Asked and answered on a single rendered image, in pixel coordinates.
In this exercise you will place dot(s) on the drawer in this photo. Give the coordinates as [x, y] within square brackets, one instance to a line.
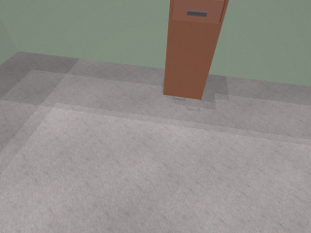
[213, 8]

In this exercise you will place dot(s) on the handle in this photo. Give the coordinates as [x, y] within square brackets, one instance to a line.
[197, 13]

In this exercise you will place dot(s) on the cabinet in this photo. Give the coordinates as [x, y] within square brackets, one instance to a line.
[190, 50]

